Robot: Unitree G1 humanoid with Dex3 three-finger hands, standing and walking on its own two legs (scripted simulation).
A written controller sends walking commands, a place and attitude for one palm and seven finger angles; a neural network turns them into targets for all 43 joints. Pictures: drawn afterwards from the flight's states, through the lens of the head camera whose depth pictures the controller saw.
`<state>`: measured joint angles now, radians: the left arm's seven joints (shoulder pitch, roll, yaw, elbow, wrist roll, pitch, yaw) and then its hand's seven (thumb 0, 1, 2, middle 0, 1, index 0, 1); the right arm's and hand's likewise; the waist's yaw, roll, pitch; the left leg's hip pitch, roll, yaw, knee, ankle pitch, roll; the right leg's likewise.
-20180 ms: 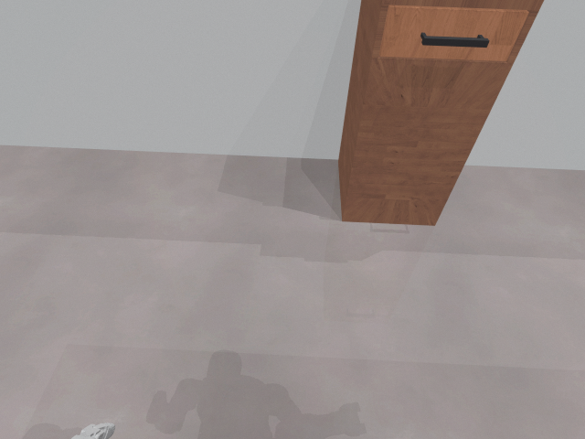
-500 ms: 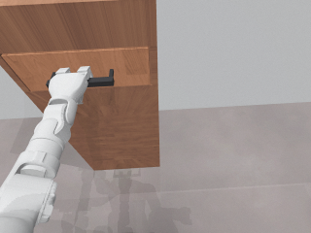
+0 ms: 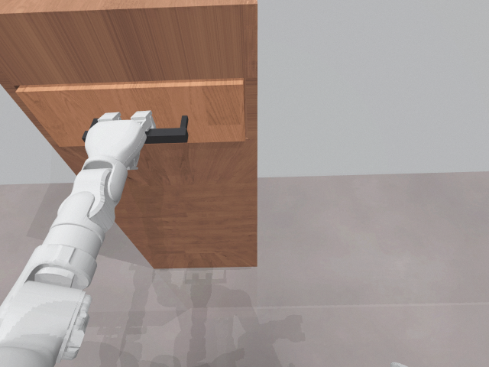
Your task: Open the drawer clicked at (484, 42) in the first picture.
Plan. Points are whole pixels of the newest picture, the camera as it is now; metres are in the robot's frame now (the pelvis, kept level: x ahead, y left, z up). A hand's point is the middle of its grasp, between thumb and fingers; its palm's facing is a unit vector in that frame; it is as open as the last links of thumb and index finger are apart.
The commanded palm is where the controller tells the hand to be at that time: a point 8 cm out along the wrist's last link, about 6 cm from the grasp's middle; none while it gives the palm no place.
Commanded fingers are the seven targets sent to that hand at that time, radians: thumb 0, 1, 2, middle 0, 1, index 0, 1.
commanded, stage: pull the drawer open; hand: left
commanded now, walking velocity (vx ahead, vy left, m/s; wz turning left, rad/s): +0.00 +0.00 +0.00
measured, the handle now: (138, 129) +0.51 +0.20 +0.09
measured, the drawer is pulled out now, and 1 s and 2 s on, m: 0.01 0.06 0.15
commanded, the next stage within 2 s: none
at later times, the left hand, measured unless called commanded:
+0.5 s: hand (129, 165) +0.44 +0.21 +0.07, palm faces -0.02 -0.04 -1.00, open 5.8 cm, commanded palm +0.38 +0.21 +0.13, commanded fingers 0.00 0.90 0.90 -0.40 -1.35 -0.40 -1.35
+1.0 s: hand (124, 182) +0.40 +0.21 +0.07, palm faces -0.04 -0.04 -1.00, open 5.8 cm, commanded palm +0.38 +0.21 +0.13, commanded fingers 0.00 0.90 0.90 -0.40 -1.35 -0.40 -1.35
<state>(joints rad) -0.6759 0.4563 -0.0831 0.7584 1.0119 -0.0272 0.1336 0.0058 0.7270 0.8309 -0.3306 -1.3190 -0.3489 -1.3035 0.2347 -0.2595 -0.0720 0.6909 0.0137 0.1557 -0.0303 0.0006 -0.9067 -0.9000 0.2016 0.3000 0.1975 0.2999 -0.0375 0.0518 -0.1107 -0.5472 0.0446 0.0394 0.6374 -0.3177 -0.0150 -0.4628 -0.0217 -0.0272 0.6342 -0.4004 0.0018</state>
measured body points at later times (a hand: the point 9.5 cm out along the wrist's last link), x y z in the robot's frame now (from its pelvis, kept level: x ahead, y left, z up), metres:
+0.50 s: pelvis -0.01 +0.00 +0.00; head +0.05 -0.02 +0.45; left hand +0.43 +0.21 +0.12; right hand +0.01 -0.27 -0.14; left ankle -0.01 +0.13 -0.72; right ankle -0.06 -0.12 -0.72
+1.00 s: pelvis -0.01 +0.00 +0.00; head +0.04 -0.03 +0.45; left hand +0.40 +0.21 +0.12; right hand +0.15 -0.25 -0.12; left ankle -0.01 +0.13 -0.72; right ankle -0.06 -0.12 -0.72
